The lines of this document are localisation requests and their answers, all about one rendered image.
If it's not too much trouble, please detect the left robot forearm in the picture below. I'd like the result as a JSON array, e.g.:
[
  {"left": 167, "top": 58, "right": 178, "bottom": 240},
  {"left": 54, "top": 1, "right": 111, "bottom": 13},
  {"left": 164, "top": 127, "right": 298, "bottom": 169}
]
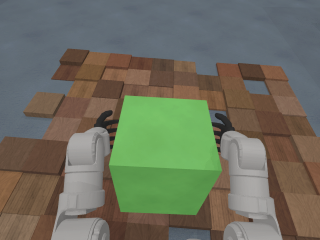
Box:
[{"left": 51, "top": 127, "right": 111, "bottom": 240}]

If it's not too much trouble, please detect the right robot forearm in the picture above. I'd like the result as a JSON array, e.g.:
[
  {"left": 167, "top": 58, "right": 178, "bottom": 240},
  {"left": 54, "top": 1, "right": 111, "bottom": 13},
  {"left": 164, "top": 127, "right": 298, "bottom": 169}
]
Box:
[{"left": 220, "top": 131, "right": 283, "bottom": 240}]

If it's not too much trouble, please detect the robot left upper arm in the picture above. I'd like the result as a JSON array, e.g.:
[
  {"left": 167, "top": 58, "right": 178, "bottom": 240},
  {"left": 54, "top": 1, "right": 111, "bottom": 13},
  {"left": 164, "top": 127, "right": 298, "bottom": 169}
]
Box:
[{"left": 52, "top": 217, "right": 110, "bottom": 240}]

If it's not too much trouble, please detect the robot right upper arm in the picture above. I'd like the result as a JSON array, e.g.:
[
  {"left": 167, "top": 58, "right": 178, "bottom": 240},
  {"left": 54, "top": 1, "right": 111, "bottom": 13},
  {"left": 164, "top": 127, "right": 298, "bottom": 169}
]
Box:
[{"left": 223, "top": 221, "right": 281, "bottom": 240}]

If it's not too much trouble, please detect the left robot hand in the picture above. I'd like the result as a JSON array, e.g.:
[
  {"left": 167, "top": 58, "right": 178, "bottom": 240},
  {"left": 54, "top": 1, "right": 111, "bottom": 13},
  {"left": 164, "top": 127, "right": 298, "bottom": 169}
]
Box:
[{"left": 94, "top": 110, "right": 119, "bottom": 149}]

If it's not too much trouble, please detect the carton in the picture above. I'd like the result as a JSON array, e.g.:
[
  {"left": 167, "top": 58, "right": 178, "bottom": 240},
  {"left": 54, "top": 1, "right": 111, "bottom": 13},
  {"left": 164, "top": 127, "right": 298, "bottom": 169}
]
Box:
[{"left": 109, "top": 95, "right": 222, "bottom": 215}]

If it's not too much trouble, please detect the right robot hand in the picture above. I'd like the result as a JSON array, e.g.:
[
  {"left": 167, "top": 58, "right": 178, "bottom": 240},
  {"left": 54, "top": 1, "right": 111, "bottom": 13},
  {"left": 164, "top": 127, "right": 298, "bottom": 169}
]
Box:
[{"left": 211, "top": 113, "right": 235, "bottom": 152}]

